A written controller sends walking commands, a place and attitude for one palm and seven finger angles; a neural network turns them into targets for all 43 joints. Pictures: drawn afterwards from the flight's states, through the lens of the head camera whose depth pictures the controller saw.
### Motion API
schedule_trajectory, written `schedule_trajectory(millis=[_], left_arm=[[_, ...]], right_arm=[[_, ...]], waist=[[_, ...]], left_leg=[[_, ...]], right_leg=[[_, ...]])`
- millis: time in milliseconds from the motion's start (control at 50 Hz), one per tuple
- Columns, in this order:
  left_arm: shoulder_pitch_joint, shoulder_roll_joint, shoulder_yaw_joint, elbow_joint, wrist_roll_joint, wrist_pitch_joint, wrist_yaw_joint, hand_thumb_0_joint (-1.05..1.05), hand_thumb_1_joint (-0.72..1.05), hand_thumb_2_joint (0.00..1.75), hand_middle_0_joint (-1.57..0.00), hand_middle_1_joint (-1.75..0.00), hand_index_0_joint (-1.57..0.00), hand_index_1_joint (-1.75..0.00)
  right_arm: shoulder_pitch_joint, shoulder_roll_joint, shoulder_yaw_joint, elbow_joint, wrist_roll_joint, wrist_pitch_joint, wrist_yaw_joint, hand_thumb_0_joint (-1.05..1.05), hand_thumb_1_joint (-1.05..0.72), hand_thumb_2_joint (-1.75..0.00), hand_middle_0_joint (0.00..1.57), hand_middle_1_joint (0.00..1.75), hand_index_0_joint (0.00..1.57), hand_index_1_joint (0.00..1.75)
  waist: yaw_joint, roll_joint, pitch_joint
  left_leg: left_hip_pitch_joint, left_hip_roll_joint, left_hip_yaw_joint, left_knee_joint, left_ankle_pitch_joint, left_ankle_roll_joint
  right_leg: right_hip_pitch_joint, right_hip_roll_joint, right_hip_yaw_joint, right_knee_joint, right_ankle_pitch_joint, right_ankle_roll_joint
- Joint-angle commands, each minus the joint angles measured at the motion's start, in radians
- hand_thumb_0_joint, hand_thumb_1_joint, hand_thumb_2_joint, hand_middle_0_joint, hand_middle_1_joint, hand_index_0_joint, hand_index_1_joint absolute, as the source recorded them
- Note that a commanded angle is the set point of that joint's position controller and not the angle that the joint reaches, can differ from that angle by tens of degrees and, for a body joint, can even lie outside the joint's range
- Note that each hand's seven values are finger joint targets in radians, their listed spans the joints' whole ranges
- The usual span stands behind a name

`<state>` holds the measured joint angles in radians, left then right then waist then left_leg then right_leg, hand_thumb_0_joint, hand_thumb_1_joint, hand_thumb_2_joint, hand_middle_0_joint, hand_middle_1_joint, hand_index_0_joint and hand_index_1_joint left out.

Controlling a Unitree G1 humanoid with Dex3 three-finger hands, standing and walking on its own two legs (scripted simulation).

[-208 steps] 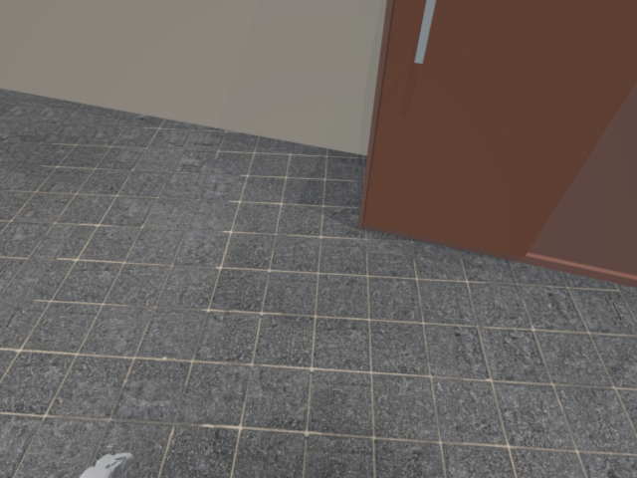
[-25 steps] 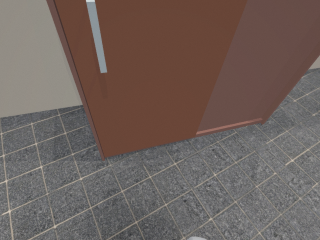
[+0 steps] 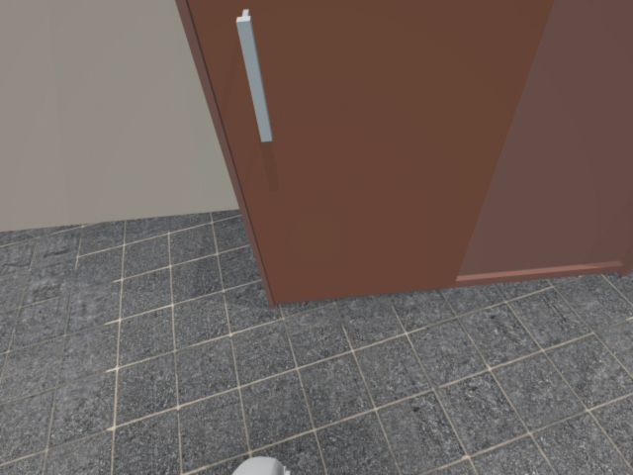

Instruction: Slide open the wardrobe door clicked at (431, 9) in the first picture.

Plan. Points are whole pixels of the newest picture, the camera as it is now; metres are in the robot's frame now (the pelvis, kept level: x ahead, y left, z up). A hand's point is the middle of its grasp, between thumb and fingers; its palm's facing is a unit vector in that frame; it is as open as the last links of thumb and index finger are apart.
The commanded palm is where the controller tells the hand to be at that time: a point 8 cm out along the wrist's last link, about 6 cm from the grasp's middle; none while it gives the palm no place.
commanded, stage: take the last steps up to it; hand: left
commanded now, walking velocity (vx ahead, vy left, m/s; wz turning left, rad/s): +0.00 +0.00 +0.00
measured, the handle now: (257, 80) +0.78 +0.15 +0.13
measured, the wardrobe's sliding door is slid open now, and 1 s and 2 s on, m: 0.00 0.00 0.00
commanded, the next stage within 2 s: come to a stop and stand still in 1.14 s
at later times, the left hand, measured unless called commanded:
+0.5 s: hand out of the picture +0.03 +0.21 -0.18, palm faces +0.09 -0.98 -0.17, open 7.4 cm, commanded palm none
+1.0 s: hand (249, 446) +0.20 +0.13 -0.18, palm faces +0.08 -0.99 -0.14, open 7.3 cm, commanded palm none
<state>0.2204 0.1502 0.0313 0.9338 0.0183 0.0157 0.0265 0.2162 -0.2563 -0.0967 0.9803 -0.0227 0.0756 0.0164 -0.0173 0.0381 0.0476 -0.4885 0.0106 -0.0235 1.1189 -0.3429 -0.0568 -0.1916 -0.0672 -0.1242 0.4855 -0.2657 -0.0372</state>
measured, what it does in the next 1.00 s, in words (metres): walks ahead: left foot, then right foot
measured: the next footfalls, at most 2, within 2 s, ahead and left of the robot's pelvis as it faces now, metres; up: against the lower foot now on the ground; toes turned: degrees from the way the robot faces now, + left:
left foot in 0.24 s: -0.02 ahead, +0.15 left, +0.00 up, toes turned +7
right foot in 0.64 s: +0.23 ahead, -0.13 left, +0.00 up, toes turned -8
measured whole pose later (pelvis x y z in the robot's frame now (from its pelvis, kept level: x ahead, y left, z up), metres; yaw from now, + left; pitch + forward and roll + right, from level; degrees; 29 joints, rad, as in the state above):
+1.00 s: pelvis +0.20 -0.03 +0.00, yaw +2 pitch -1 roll -2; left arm 0.29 0.14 0.03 1.10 0.03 -0.05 0.01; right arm 0.21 -0.16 -0.07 1.04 -0.02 -0.01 0.01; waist 0.01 0.01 0.02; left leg -0.46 0.12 0.10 0.80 -0.28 -0.01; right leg -0.14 0.02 -0.19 0.38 -0.22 -0.05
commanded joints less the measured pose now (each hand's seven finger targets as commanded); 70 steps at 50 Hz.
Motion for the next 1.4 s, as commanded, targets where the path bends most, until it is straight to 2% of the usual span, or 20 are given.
schedule_trajectory(millis=[0,100,180,220,240,380,520,580,600,620,640,680,740,960,1040,1080,1100,1180,1280,1380], left_arm=[[0.074,0.200,0.048,-0.030,0.009,-0.028,0.010,0.00,0.90,0.90,-0.20,-0.30,-0.20,-0.30],[0.148,0.212,0.051,0.031,0.018,-0.040,-0.002,0.00,0.90,0.90,-0.20,-0.30,-0.20,-0.30],[0.109,0.178,0.040,0.074,-0.001,-0.037,-0.013,0.00,0.90,0.90,-0.20,-0.30,-0.20,-0.30],[0.083,0.082,0.017,0.048,-0.008,-0.038,-0.029,0.00,0.90,0.90,-0.20,-0.30,-0.20,-0.30],[0.004,0.102,0.019,0.015,0.007,-0.036,-0.031,0.00,0.90,0.90,-0.20,-0.30,-0.20,-0.30],[0.041,0.090,0.034,0.083,0.008,-0.020,-0.060,0.00,0.90,0.90,-0.20,-0.30,-0.20,-0.30],[-0.049,0.080,0.035,0.058,-0.002,-0.028,-0.068,0.00,0.90,0.90,-0.20,-0.30,-0.20,-0.30],[0.137,0.116,0.053,0.119,0.004,-0.046,-0.063,0.00,0.90,0.90,-0.20,-0.30,-0.20,-0.30],[0.283,0.178,0.069,0.165,0.010,-0.061,-0.055,0.00,0.90,0.90,-0.20,-0.30,-0.20,-0.30],[0.386,0.296,0.098,0.188,0.012,-0.072,-0.037,0.00,0.90,0.90,-0.20,-0.30,-0.20,-0.30],[0.388,0.309,0.091,0.188,-0.009,-0.066,-0.028,0.00,0.90,0.90,-0.20,-0.30,-0.20,-0.30],[0.182,0.238,0.074,0.138,-0.006,-0.062,-0.022,0.00,0.90,0.90,-0.20,-0.30,-0.20,-0.30],[0.034,0.140,0.040,0.095,0.002,-0.070,-0.011,0.00,0.90,0.90,-0.20,-0.30,-0.20,-0.30],[0.127,0.138,0.038,0.140,0.011,-0.086,-0.010,0.00,0.90,0.90,-0.20,-0.30,-0.20,-0.30],[0.130,0.115,0.035,0.152,0.000,-0.074,-0.012,0.00,0.90,0.90,-0.20,-0.30,-0.20,-0.30],[0.145,0.035,0.020,0.125,-0.009,-0.069,-0.023,0.00,0.90,0.90,-0.20,-0.30,-0.20,-0.30],[0.096,0.052,0.019,0.097,0.001,-0.070,-0.023,0.00,0.90,0.90,-0.20,-0.30,-0.20,-0.30],[0.075,0.043,0.026,0.131,0.012,-0.053,-0.030,0.00,0.90,0.90,-0.20,-0.30,-0.20,-0.30],[0.112,0.004,0.010,0.154,0.000,-0.022,-0.013,0.00,0.90,0.90,-0.20,-0.30,-0.20,-0.30],[0.051,0.048,0.014,0.124,-0.001,-0.005,0.000,0.00,0.90,0.90,-0.20,-0.30,-0.20,-0.30]], right_arm=[[-0.065,-0.033,0.006,-0.069,0.002,-0.018,-0.005,0.00,-0.90,-0.90,0.20,0.30,0.20,0.30],[-0.089,0.000,0.029,-0.069,-0.001,-0.052,0.000,0.00,-0.90,-0.90,0.20,0.30,0.20,0.30],[0.080,0.004,0.040,0.013,0.002,-0.087,-0.015,0.00,-0.90,-0.90,0.20,0.30,0.20,0.30],[0.186,-0.147,0.007,0.045,-0.005,-0.096,-0.030,0.00,-0.90,-0.90,0.20,0.30,0.20,0.30],[0.222,-0.170,0.004,0.047,-0.010,-0.090,-0.035,0.00,-0.90,-0.90,0.20,0.30,0.20,0.30],[0.142,-0.058,0.034,0.053,-0.005,-0.127,-0.052,0.00,-0.90,-0.90,0.20,0.30,0.20,0.30],[0.179,-0.081,0.018,0.088,-0.013,-0.127,-0.047,0.00,-0.90,-0.90,0.20,0.30,0.20,0.30],[0.151,-0.086,0.017,0.093,-0.007,-0.123,-0.046,0.00,-0.90,-0.90,0.20,0.30,0.20,0.30],[0.160,-0.060,0.021,0.093,0.002,-0.127,-0.037,0.00,-0.90,-0.90,0.20,0.30,0.20,0.30],[0.200,0.028,0.041,0.067,0.016,-0.130,-0.027,0.00,-0.90,-0.90,0.20,0.30,0.20,0.30],[0.140,0.007,0.038,0.034,0.019,-0.124,-0.030,0.00,-0.90,-0.90,0.20,0.30,0.20,0.30],[0.082,0.007,0.028,0.045,0.012,-0.120,-0.023,0.00,-0.90,-0.90,0.20,0.30,0.20,0.30],[0.150,0.048,0.028,0.080,-0.007,-0.092,-0.019,0.00,-0.90,-0.90,0.20,0.30,0.20,0.30],[0.013,0.078,0.035,0.015,-0.001,-0.107,0.001,0.00,-0.90,-0.90,0.20,0.30,0.20,0.30],[0.110,0.053,0.038,0.053,-0.002,-0.131,-0.009,0.00,-0.90,-0.90,0.20,0.30,0.20,0.30],[0.271,-0.091,0.008,0.086,-0.013,-0.138,-0.026,0.00,-0.90,-0.90,0.20,0.30,0.20,0.30],[0.288,-0.111,0.007,0.089,-0.010,-0.123,-0.034,0.00,-0.90,-0.90,0.20,0.30,0.20,0.30],[0.154,-0.004,0.039,0.060,-0.006,-0.139,-0.051,0.00,-0.90,-0.90,0.20,0.30,0.20,0.30],[0.112,0.010,0.055,0.070,0.002,-0.141,-0.063,0.00,-0.90,-0.90,0.20,0.30,0.20,0.30],[0.110,-0.022,0.034,0.095,0.004,-0.103,-0.066,0.00,-0.90,-0.90,0.20,0.30,0.20,0.30]], waist=[[0.051,-0.207,0.011],[0.086,-0.229,-0.037],[0.005,-0.161,-0.059],[-0.050,0.239,-0.066],[-0.083,0.203,0.032],[0.002,0.105,0.129],[-0.010,0.128,0.118],[0.088,0.045,0.014],[0.152,-0.073,-0.080],[0.173,-0.397,-0.184],[0.170,-0.343,-0.188],[0.107,-0.219,-0.051],[0.004,-0.107,0.001],[0.033,-0.114,0.034],[-0.011,-0.022,-0.001],[-0.060,0.296,-0.067],[-0.065,0.254,-0.043],[-0.006,0.026,0.012],[0.031,0.051,-0.064],[0.008,0.127,-0.046]], left_leg=[[-0.028,0.026,0.028,-0.102,-0.056,-0.016],[0.088,0.025,0.093,-0.398,-0.121,0.016],[0.429,0.023,0.123,-0.757,0.030,0.049],[0.637,0.355,-0.291,-0.904,-0.126,0.159],[0.567,0.437,-0.371,-0.961,-0.129,0.230],[0.425,0.285,-0.032,-0.949,0.249,0.192],[0.379,0.284,0.035,-0.883,0.304,0.180],[0.316,0.238,0.093,-0.633,0.420,0.140],[0.210,0.172,0.153,-0.388,0.356,0.103],[-0.031,0.027,0.196,-0.036,-0.144,0.061],[-0.073,0.036,0.056,0.127,-0.258,0.087],[-0.097,0.108,0.024,0.212,-0.100,0.097],[0.005,0.145,0.041,0.110,0.025,0.068],[0.042,0.113,0.114,-0.400,0.051,0.043],[0.313,0.076,0.144,-0.638,0.155,0.046],[0.537,0.370,-0.265,-0.829,0.175,0.179],[0.524,0.453,-0.357,-0.891,0.170,0.256],[0.381,0.346,-0.129,-0.896,0.357,0.217],[0.395,0.266,0.067,-0.813,0.851,0.187],[0.430,0.273,0.064,-0.741,0.881,0.176]], right_leg=[[0.036,-0.241,0.196,-0.195,0.217,-0.092],[0.095,-0.242,0.245,-0.245,-0.030,-0.107],[-0.084,-0.150,0.158,-0.144,-0.192,-0.038],[-0.411,-0.004,-0.019,0.220,-0.233,0.052],[-0.503,-0.004,0.018,0.374,-0.277,0.048],[-0.459,-0.054,0.066,0.518,-0.018,0.072],[-0.277,-0.018,-0.005,0.212,0.014,0.050],[0.032,0.044,-0.035,0.070,0.064,0.015],[0.240,-0.021,0.058,0.011,0.023,-0.014],[0.410,-0.311,0.491,-0.142,-0.027,-0.112],[0.347,-0.361,0.607,-0.249,-0.078,-0.147],[0.095,-0.316,0.529,-0.312,-0.343,-0.134],[-0.105,-0.236,0.260,-0.318,-0.167,-0.090],[-0.004,-0.223,0.184,-0.307,-0.014,-0.142],[-0.066,-0.146,0.102,-0.118,0.008,-0.078],[-0.314,0.033,-0.052,0.299,-0.183,0.020],[-0.398,0.048,0.006,0.482,-0.334,0.020],[-0.377,-0.041,0.093,0.620,-0.130,0.038],[-0.227,-0.026,0.082,0.391,-0.018,0.073],[-0.149,0.004,0.035,0.151,-0.011,0.067]])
